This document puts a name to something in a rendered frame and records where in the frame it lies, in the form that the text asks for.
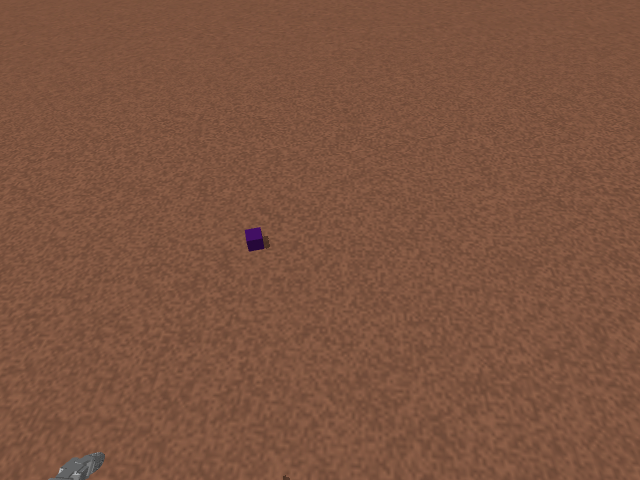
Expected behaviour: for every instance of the cube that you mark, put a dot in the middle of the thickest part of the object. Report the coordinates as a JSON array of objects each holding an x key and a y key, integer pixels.
[{"x": 254, "y": 239}]

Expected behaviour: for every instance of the left robot hand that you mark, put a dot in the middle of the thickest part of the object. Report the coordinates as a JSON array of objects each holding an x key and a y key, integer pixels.
[{"x": 80, "y": 469}]

